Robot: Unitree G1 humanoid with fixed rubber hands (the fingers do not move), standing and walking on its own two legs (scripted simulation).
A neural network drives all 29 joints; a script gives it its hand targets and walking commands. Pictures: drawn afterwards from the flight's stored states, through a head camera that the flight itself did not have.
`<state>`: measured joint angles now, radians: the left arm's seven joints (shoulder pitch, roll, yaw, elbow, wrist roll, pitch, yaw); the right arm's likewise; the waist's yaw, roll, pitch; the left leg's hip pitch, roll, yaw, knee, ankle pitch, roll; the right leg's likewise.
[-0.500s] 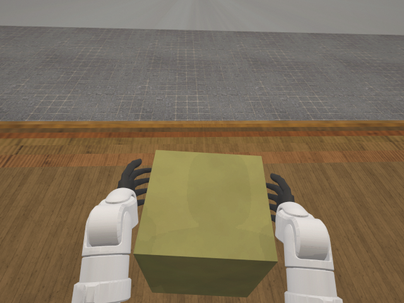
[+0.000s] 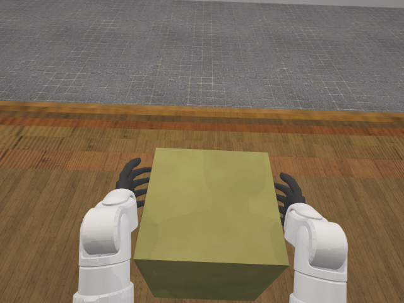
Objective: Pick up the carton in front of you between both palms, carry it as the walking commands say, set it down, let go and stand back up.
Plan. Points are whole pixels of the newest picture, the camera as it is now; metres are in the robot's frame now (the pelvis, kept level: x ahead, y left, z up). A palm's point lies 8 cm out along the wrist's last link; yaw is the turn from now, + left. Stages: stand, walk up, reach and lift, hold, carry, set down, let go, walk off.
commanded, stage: carry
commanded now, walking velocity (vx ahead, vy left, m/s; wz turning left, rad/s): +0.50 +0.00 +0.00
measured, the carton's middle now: (207, 229) +0.26 +0.00 +0.01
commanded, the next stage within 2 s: none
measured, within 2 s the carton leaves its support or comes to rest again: neither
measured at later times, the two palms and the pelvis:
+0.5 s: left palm (153, 92) +0.62 +0.16 +0.07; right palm (262, 107) +0.58 -0.14 +0.07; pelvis +0.33 +0.03 +0.00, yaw -5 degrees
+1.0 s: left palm (181, 23) +1.00 +0.11 +0.11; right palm (262, 31) +0.99 -0.19 +0.09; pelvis +0.63 -0.04 -0.01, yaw -2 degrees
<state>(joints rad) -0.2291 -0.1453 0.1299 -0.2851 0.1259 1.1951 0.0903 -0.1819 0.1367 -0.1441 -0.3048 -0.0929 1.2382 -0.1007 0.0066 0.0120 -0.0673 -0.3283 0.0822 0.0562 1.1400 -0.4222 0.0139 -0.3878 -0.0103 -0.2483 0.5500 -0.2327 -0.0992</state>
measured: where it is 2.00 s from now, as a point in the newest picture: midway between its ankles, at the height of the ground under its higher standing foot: (212, 153)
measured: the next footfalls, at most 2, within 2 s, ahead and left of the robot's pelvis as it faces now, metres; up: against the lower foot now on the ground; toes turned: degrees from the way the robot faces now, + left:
left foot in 0.38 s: +0.45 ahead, +0.11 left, +0.00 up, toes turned +9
right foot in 0.86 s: +0.74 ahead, -0.11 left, +0.00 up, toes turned -10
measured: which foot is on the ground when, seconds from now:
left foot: up 0.00-0.36, down 0.38-0.88, up 0.90-1.00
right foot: down 0.00-0.40, up 0.42-0.84, down 0.86-1.00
